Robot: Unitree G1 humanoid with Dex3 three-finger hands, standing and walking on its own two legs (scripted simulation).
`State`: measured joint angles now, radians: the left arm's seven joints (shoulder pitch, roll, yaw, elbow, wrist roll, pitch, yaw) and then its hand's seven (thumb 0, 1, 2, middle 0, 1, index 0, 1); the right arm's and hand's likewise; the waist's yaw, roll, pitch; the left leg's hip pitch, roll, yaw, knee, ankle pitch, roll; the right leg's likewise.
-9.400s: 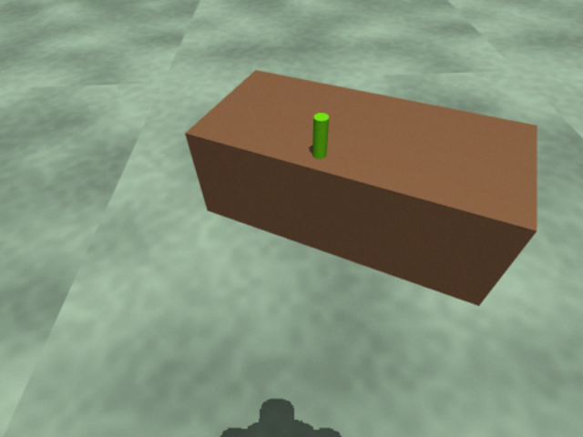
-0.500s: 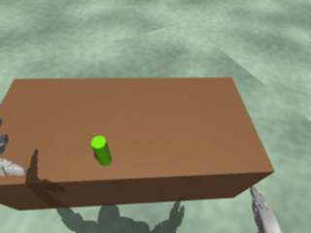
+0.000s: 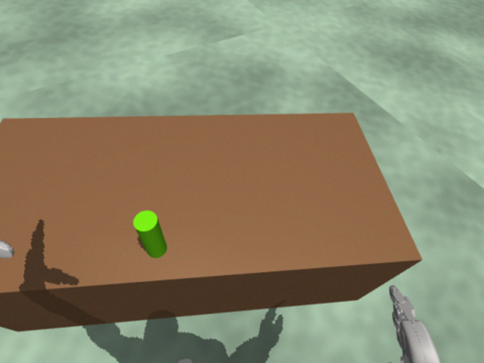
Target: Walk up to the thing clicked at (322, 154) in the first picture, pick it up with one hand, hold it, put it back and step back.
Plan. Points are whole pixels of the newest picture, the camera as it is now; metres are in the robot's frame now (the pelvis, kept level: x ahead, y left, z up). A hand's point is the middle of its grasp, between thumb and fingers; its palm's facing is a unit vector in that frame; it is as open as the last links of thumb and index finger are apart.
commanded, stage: go down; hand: left
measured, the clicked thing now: (151, 235) +0.43 +0.19 -0.20
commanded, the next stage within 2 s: approach in 0.18 s
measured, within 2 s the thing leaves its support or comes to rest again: neither
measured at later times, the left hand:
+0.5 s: hand (6, 201) +0.39 +0.37 +0.04, palm faces +0.21 -0.98 -0.01, open 17.7 cm
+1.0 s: hand (116, 229) +0.44 +0.27 -0.18, palm faces +0.12 -0.99 +0.05, open 17.6 cm
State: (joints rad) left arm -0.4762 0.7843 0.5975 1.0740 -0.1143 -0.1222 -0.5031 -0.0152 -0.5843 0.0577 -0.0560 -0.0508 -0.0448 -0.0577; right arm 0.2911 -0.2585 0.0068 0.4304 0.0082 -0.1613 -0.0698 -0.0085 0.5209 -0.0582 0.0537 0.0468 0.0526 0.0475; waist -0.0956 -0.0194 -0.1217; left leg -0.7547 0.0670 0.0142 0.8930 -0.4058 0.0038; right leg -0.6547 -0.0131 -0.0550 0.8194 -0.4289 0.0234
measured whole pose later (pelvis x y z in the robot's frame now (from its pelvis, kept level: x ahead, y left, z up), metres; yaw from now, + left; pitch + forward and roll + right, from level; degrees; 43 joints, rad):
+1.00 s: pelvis -0.06 +0.00 -0.13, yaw -4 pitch +32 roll -8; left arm -0.74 0.80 0.67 1.31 -0.09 -0.62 -0.39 -0.02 -0.57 0.04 -0.07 -0.06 -0.04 -0.08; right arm 0.28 -0.29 -0.03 0.02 -0.10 -0.18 0.04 -0.01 0.51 -0.06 0.06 0.05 0.06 0.05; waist -0.34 -0.06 -0.14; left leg -1.53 0.10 -0.08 1.51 -0.55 0.00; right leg -1.39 0.02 -0.10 1.42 -0.58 0.01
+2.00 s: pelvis -0.05 +0.00 -0.16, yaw -4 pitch +33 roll -7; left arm -0.68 0.55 0.56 1.09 0.00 -0.64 -0.02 -0.02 -0.60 0.01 -0.21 -0.10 -0.21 -0.09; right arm 0.46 -0.30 -0.11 -0.39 -0.08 -0.03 0.12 -0.01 0.50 -0.06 0.06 0.05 0.06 0.05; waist -0.37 -0.05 -0.16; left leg -1.61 0.09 -0.07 1.63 -0.61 0.00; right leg -1.49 0.01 -0.09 1.56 -0.65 0.01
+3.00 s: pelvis -0.06 +0.00 -0.15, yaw -4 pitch +32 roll -7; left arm -0.74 0.59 0.55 1.13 0.03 -0.61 -0.01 0.00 -0.07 1.18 -0.93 -1.15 -0.87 -1.12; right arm 0.48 -0.31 -0.09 -0.42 -0.07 -0.02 0.13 -0.01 0.51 -0.06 0.06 0.05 0.06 0.05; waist -0.38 -0.05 -0.16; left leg -1.59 0.09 -0.06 1.60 -0.58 0.01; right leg -1.47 0.00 -0.08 1.53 -0.62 0.02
